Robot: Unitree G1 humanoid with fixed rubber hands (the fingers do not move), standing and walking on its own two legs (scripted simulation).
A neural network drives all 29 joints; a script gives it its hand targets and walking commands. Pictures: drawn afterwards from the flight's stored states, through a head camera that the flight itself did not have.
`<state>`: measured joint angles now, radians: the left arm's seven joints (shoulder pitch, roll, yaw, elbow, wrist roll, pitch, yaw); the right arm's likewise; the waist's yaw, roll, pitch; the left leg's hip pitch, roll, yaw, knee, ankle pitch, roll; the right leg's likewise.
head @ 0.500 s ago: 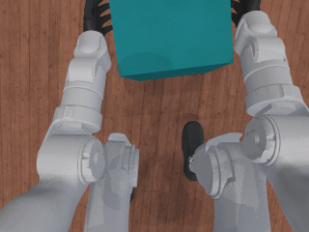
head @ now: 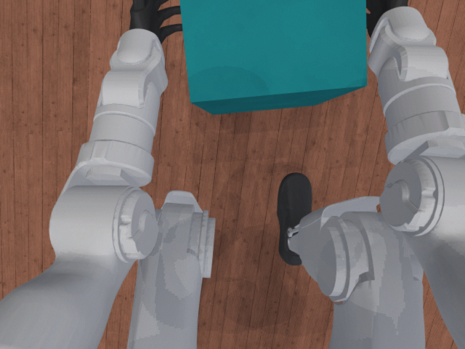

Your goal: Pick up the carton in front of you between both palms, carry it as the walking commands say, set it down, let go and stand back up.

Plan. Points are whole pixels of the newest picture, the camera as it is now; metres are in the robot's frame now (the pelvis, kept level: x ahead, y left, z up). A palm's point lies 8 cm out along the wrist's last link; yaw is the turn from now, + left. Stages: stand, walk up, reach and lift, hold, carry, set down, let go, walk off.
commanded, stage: set down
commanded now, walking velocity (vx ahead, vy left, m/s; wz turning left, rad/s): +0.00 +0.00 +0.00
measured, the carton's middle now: (264, 39) +0.54 -0.06 -0.24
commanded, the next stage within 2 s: let go in 1.76 s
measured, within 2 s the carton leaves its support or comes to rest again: neither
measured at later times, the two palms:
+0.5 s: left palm (147, 36) +0.53 +0.11 -0.17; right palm (384, 26) +0.53 -0.21 -0.17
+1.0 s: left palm out of the picture +0.55 +0.14 -0.08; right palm out of the picture +0.53 -0.24 -0.09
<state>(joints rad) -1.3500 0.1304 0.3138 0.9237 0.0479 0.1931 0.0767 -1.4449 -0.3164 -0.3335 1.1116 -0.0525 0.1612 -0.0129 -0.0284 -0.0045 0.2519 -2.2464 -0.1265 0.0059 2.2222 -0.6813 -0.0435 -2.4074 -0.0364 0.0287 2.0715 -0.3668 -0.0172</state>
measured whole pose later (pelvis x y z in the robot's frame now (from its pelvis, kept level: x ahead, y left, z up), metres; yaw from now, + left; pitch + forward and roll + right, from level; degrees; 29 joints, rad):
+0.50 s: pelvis -0.01 +0.00 +0.00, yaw -1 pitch +35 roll +2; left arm -1.42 0.17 0.31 1.02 0.11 0.12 0.04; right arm -1.51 -0.37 -0.32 1.23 -0.01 0.08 -0.01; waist -0.02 -0.01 0.38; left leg -2.19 -0.12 0.00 2.25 -0.68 -0.04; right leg -2.34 -0.03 0.02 2.09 -0.36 -0.01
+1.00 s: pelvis +0.00 +0.01 +0.04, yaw -1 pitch +40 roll +2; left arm -1.27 0.26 0.14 0.87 -0.15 0.15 0.16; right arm -1.30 -0.40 -0.20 1.00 0.14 0.09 -0.07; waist -0.01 0.03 0.19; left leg -2.12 -0.11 0.01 2.11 -0.69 -0.01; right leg -2.27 -0.02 0.04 1.96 -0.39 0.01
